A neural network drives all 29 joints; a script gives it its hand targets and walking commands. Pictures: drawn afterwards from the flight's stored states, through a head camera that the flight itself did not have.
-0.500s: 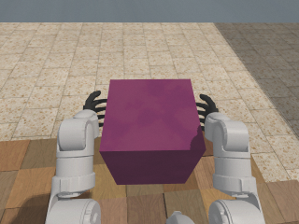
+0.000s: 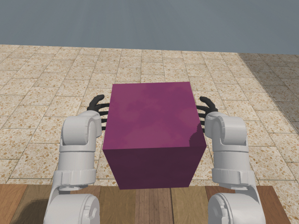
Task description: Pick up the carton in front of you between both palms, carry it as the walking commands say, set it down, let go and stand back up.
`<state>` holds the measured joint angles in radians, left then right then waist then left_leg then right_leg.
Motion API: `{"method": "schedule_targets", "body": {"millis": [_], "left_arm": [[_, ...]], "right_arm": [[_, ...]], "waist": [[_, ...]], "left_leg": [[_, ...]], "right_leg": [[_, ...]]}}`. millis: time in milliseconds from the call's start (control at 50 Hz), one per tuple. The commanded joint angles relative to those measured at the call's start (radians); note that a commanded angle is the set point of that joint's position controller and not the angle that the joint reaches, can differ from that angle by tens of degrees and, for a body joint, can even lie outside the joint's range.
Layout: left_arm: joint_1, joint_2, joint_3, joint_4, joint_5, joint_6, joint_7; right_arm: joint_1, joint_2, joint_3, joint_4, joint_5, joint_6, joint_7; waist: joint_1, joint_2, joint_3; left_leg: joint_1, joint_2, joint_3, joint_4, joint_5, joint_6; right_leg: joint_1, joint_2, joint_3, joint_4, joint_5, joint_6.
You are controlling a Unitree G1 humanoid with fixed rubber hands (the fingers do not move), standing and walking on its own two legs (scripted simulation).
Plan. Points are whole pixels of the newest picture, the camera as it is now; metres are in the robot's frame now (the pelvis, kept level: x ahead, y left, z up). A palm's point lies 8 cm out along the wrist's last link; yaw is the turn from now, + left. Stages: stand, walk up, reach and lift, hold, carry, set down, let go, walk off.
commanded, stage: carry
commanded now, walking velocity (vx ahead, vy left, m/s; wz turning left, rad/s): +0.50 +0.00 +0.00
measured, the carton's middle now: (152, 138) +0.36 +0.01 +0.05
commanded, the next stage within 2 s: none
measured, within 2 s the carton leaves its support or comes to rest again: neither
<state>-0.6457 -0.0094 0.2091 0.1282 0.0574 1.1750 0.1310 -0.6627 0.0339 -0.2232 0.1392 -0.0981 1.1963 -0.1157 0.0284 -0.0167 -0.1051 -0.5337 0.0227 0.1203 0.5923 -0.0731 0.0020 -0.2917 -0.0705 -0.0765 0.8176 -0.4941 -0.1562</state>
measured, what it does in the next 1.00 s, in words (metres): goes down: right foot, then left foot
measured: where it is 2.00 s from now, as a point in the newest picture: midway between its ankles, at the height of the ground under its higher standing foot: (147, 118)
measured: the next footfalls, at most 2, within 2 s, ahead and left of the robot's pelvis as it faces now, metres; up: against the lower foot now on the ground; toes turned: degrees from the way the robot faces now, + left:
right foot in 0.46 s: +0.46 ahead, -0.06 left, -0.02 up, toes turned -6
left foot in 0.94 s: +0.78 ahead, +0.12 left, -0.04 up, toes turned +5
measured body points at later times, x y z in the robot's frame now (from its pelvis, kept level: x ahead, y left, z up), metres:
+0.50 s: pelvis +0.32 +0.01 -0.02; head +0.32 +0.00 +0.43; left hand +0.69 +0.16 +0.11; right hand +0.69 -0.15 +0.10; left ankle +0.11 +0.10 -0.69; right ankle +0.42 -0.05 -0.74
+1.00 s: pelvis +0.64 +0.05 -0.04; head +0.65 +0.06 +0.41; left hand +1.01 +0.20 +0.08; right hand +1.00 -0.10 +0.08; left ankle +0.74 +0.11 -0.76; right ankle +0.46 -0.06 -0.68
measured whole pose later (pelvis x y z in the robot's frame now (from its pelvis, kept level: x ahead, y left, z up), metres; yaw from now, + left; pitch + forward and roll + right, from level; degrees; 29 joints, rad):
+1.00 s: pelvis +0.64 +0.05 -0.04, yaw -1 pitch +4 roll +0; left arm -0.63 0.01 0.19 0.09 0.03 1.18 0.13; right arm -0.61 0.05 -0.20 0.06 -0.10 1.20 -0.12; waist 0.01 -0.02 -0.08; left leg -0.51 -0.01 0.14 0.59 -0.18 0.10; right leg -0.27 0.01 -0.02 1.09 -0.55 -0.03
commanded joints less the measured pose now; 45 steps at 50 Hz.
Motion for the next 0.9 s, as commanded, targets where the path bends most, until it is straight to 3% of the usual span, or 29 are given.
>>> {"method": "schedule_targets", "body": {"millis": [0, 40, 60, 100, 140, 220, 280, 360, 400, 420, 440, 460, 480, 500, 520, 540, 560, 580, 620, 660, 720, 760, 820, 860, 880], "left_arm": [[-0.636, -1.124, -0.634, 0.025, -0.420, 0.009, -0.282], [-0.692, -1.149, -0.632, -0.006, -0.417, -0.007, -0.273], [-0.708, -1.156, -0.630, -0.024, -0.417, -0.013, -0.265], [-0.697, -1.171, -0.639, -0.057, -0.418, -0.018, -0.243], [-0.668, -1.159, -0.639, -0.080, -0.411, -0.019, -0.222], [-0.640, -1.113, -0.647, -0.123, -0.390, -0.009, -0.199], [-0.600, -1.078, -0.642, -0.107, -0.367, 0.007, -0.198], [-0.580, -1.054, -0.627, -0.060, -0.349, 0.020, -0.218], [-0.579, -1.049, -0.610, -0.032, -0.346, 0.020, -0.230], [-0.562, -1.050, -0.599, -0.013, -0.344, 0.017, -0.235], [-0.558, -1.049, -0.589, -0.004, -0.344, 0.013, -0.241], [-0.538, -1.050, -0.574, 0.012, -0.348, 0.009, -0.251], [-0.559, -1.029, -0.565, 0.041, -0.336, 0.003, -0.253], [-0.536, -1.047, -0.567, 0.051, -0.354, -0.005, -0.256], [-0.579, -1.094, -0.583, 0.006, -0.384, -0.015, -0.263], [-0.659, -1.127, -0.612, -0.062, -0.420, -0.020, -0.268], [-0.731, -1.158, -0.645, -0.115, -0.456, -0.024, -0.270], [-0.764, -1.183, -0.671, -0.148, -0.484, -0.027, -0.270], [-0.757, -1.191, -0.696, -0.188, -0.509, -0.031, -0.268], [-0.712, -1.179, -0.708, -0.197, -0.511, -0.032, -0.269], [-0.661, -1.147, -0.722, -0.204, -0.502, -0.033, -0.272], [-0.654, -1.116, -0.730, -0.217, -0.497, -0.032, -0.271], [-0.609, -1.065, -0.720, -0.187, -0.471, -0.020, -0.266], [-0.576, -1.044, -0.705, -0.148, -0.452, -0.008, -0.264], [-0.567, -1.042, -0.700, -0.130, -0.447, -0.002, -0.265]], "right_arm": [[-0.535, 0.992, 0.560, 0.036, 0.369, -0.025, 0.241], [-0.660, 1.063, 0.603, -0.049, 0.431, -0.043, 0.256], [-0.728, 1.087, 0.628, -0.104, 0.462, -0.053, 0.257], [-0.777, 1.115, 0.660, -0.166, 0.507, -0.058, 0.253], [-0.756, 1.110, 0.666, -0.188, 0.521, -0.055, 0.248], [-0.721, 1.074, 0.679, -0.222, 0.528, -0.038, 0.241], [-0.675, 1.051, 0.681, -0.192, 0.516, -0.022, 0.242], [-0.646, 1.048, 0.675, -0.120, 0.489, -0.019, 0.251], [-0.651, 1.053, 0.672, -0.089, 0.482, -0.023, 0.255], [-0.657, 1.058, 0.667, -0.076, 0.481, -0.024, 0.256], [-0.653, 1.061, 0.662, -0.061, 0.478, -0.029, 0.257], [-0.657, 1.055, 0.653, -0.054, 0.470, -0.032, 0.258], [-0.651, 1.091, 0.647, -0.021, 0.465, -0.026, 0.258], [-0.650, 1.098, 0.643, -0.021, 0.470, -0.028, 0.254], [-0.695, 1.102, 0.651, -0.066, 0.470, -0.036, 0.248], [-0.727, 1.110, 0.653, -0.100, 0.469, -0.043, 0.238], [-0.738, 1.117, 0.651, -0.135, 0.465, -0.048, 0.226], [-0.728, 1.115, 0.649, -0.158, 0.457, -0.051, 0.212], [-0.672, 1.106, 0.652, -0.175, 0.437, -0.056, 0.191], [-0.621, 1.087, 0.657, -0.186, 0.411, -0.061, 0.178], [-0.592, 1.059, 0.678, -0.206, 0.391, -0.066, 0.171], [-0.600, 1.036, 0.694, -0.230, 0.392, -0.064, 0.171], [-0.584, 0.987, 0.695, -0.222, 0.389, -0.044, 0.178], [-0.559, 0.959, 0.677, -0.197, 0.383, -0.025, 0.190], [-0.539, 0.948, 0.665, -0.177, 0.378, -0.017, 0.196]], "waist": [[-0.080, 0.304, -0.421], [-0.080, 0.119, -0.360], [-0.071, 0.091, -0.345], [-0.056, 0.119, -0.354], [-0.060, 0.142, -0.367], [-0.085, 0.112, -0.325], [-0.094, 0.116, -0.290], [-0.102, 0.105, -0.232], [-0.066, 0.140, -0.242], [-0.023, 0.136, -0.275], [0.019, 0.094, -0.328], [0.037, -0.015, -0.412], [0.008, -0.233, -0.490], [0.062, -0.274, -0.530], [0.063, -0.201, -0.458], [0.053, -0.072, -0.412], [0.036, -0.035, -0.384], [0.022, -0.011, -0.384], [0.012, -0.036, -0.389], [0.024, -0.061, -0.377], [0.041, -0.102, -0.364], [0.055, -0.099, -0.350], [0.074, -0.087, -0.296], [0.053, -0.106, -0.282], [0.017, -0.094, -0.305]], "left_leg": [[0.794, 0.354, -0.665, -0.208, 0.017, 0.207], [0.716, 0.312, -0.522, -0.163, 0.174, 0.192], [0.654, 0.301, -0.473, -0.174, 0.187, 0.175], [0.604, 0.273, -0.402, -0.205, 0.135, 0.156], [0.627, 0.256, -0.354, -0.217, 0.142, 0.169], [0.682, 0.227, -0.269, -0.227, 0.277, 0.179], [0.660, 0.184, -0.181, -0.221, 0.398, 0.149], [0.684, 0.139, -0.119, -0.191, 0.524, 0.099], [0.663, 0.144, -0.097, -0.111, 0.651, 0.068], [0.624, 0.129, -0.062, -0.002, 0.678, 0.042], [0.511, 0.096, -0.028, 0.169, 0.557, 0.016], [0.292, 0.057, -0.038, 0.394, 0.059, 0.004], [-0.013, -0.069, -0.085, 0.684, -0.530, -0.012], [-0.230, -0.101, -0.142, 0.874, -0.577, -0.005], [-0.299, -0.042, -0.158, 0.874, -0.507, 0.030], [-0.283, -0.015, -0.169, 0.805, -0.427, 0.038], [-0.257, 0.003, -0.163, 0.744, -0.390, 0.038], [-0.206, 0.025, -0.166, 0.674, -0.359, 0.036], [-0.158, 0.032, -0.136, 0.574, -0.325, 0.027], [-0.185, 0.036, -0.111, 0.425, -0.293, 0.011], [-0.159, 0.021, -0.059, 0.252, -0.118, 0.013], [-0.172, 0.010, -0.045, 0.161, 0.010, 0.021], [-0.083, -0.023, -0.001, -0.040, 0.123, 0.038], [0.037, -0.035, 0.022, -0.122, 0.146, 0.062], [0.170, -0.054, 0.047, -0.171, 0.158, 0.067]], "right_leg": [[-0.524, 0.091, 0.066, 0.497, -0.034, 0.117], [-0.574, 0.038, 0.089, 0.518, 0.047, 0.123], [-0.548, 0.016, 0.093, 0.464, 0.093, 0.126], [-0.489, 0.004, 0.086, 0.389, 0.138, 0.131], [-0.505, 0.009, 0.066, 0.338, 0.178, 0.134], [-0.557, 0.011, 0.030, 0.130, 0.263, 0.137], [-0.451, 0.045, -0.019, -0.066, 0.405, 0.123], [-0.328, 0.082, -0.066, -0.320, 0.586, 0.080], [-0.164, 0.112, -0.093, -0.377, 0.582, 0.052], [-0.013, 0.126, -0.115, -0.420, 0.593, 0.044], [0.201, 0.096, -0.104, -0.421, 0.616, 0.039], [0.457, -0.080, 0.083, -0.302, 0.757, 0.024], [0.714, -0.307, 0.442, -0.199, 1.007, -0.130], [0.773, -0.341, 0.622, -0.311, 0.677, -0.231], [0.670, -0.283, 0.576, -0.357, 0.575, -0.193], [0.562, -0.249, 0.496, -0.374, 0.590, -0.145], [0.471, -0.245, 0.441, -0.386, 0.617, -0.126], [0.392, -0.232, 0.400, -0.409, 0.549, -0.111], [0.326, -0.202, 0.332, -0.424, 0.508, -0.097], [0.335, -0.192, 0.277, -0.423, 0.604, -0.102], [0.349, -0.149, 0.180, -0.385, 0.798, -0.060], [0.399, -0.119, 0.142, -0.347, 0.863, -0.040], [0.396, -0.084, 0.094, -0.328, 0.838, -0.008], [0.377, -0.092, 0.075, -0.265, 0.902, 0.020], [0.350, -0.077, 0.040, -0.178, 0.951, 0.050]]}}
